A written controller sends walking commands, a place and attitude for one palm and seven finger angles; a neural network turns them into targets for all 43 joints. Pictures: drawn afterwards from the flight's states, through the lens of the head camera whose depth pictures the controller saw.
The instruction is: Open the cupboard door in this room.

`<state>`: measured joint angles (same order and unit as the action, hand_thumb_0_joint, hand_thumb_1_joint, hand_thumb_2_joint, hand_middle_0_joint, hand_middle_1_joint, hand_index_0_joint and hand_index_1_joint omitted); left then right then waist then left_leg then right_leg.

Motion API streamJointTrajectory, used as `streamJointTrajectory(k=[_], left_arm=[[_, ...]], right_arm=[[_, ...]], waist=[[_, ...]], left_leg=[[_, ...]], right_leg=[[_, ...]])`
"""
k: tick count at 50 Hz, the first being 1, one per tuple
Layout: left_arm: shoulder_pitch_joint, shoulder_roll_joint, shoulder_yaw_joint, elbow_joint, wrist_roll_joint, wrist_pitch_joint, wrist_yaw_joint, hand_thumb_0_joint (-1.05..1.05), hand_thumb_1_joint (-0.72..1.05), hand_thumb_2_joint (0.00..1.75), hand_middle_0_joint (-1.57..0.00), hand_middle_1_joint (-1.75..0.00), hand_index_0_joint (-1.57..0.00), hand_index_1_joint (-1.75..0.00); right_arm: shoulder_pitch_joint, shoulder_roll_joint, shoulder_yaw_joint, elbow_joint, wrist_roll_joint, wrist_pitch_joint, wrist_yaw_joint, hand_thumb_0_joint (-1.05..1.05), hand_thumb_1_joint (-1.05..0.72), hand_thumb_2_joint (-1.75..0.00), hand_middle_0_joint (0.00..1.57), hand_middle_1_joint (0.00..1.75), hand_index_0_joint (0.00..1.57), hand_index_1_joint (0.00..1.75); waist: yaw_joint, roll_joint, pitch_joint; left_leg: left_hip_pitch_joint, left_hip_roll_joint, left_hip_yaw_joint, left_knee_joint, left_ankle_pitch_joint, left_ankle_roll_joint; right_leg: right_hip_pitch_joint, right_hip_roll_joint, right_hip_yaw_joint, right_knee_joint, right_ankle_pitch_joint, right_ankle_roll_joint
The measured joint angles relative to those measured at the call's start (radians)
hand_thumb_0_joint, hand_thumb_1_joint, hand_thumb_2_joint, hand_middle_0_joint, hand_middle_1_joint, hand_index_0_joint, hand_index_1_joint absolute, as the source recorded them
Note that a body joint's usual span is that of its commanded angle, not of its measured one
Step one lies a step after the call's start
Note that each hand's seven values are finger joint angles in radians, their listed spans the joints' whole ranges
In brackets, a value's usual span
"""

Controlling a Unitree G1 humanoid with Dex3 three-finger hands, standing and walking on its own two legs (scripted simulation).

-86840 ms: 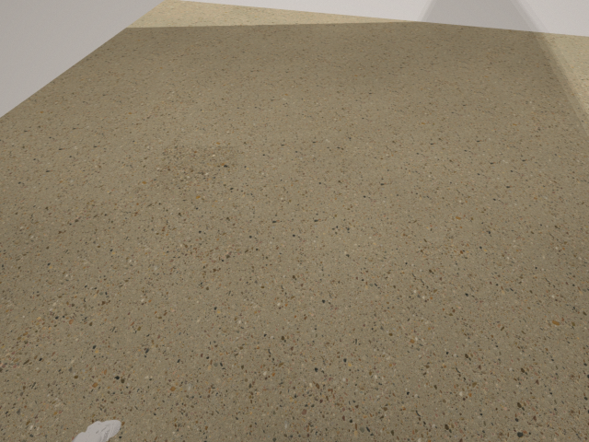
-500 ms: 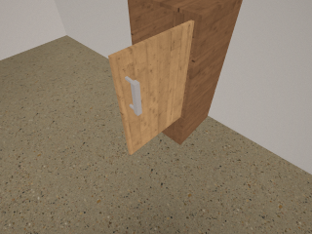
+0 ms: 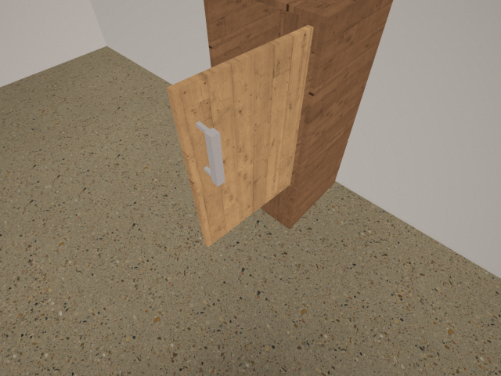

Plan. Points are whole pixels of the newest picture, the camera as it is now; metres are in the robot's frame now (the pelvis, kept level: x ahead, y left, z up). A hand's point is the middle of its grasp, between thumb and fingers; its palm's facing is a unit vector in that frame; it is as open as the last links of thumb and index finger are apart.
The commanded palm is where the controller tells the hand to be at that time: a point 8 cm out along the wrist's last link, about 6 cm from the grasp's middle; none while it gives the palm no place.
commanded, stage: look to check the result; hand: left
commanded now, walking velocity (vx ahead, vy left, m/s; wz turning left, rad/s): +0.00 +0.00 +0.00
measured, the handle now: (209, 154) +0.57 +0.13 -0.01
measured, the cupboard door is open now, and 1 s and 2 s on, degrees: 85 85 85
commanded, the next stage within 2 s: stand and wait in 0.28 s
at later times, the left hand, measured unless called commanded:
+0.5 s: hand out of the picture +0.01 +0.18 -0.17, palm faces +0.03 -0.97 -0.23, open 7.4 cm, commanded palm none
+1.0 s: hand out of the picture +0.02 +0.19 -0.17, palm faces +0.02 -0.97 -0.23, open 7.4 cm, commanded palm none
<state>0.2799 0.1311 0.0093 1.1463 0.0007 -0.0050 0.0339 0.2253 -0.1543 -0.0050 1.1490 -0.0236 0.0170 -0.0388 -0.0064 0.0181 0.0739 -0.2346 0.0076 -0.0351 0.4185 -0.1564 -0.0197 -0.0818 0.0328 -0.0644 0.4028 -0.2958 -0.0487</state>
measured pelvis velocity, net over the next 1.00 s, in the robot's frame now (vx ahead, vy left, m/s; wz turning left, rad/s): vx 0.01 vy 0.00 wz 0.00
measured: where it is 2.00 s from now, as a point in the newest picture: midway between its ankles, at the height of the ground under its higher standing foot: outside the picture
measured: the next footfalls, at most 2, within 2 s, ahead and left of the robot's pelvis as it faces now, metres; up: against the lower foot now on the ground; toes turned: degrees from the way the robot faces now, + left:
none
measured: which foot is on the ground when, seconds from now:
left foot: down 0.00-1.00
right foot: down 0.00-1.00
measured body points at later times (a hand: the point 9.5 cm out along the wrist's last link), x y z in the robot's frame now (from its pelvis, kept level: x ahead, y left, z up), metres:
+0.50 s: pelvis +0.01 +0.00 +0.00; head +0.03 -0.01 +0.45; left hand +0.01 +0.23 -0.15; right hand +0.02 -0.24 -0.16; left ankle +0.04 +0.13 -0.74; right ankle -0.05 -0.08 -0.74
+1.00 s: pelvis +0.01 +0.00 +0.00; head +0.03 -0.01 +0.45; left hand +0.02 +0.24 -0.15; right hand +0.03 -0.24 -0.16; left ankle +0.04 +0.13 -0.74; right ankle -0.05 -0.08 -0.74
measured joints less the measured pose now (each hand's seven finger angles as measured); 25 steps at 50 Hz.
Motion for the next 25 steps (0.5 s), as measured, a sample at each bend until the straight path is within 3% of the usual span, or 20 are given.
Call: streamJointTrajectory(k=[25], left_arm=[[-0.031,0.035,0.005,-0.015,0.0,-0.006,-0.003,0.0,0.9,0.9,-0.2,-0.3,-0.2,-0.3]], right_arm=[[-0.021,-0.024,0.001,-0.003,0.0,-0.004,0.002,0.01,-0.91,-0.89,0.2,0.3,0.2,0.3]], waist=[[0.0,0.0,-0.006]], left_leg=[[0.025,0.005,-0.001,-0.018,-0.003,-0.006]], right_leg=[[0.031,0.005,0.0,-0.032,0.005,-0.005]])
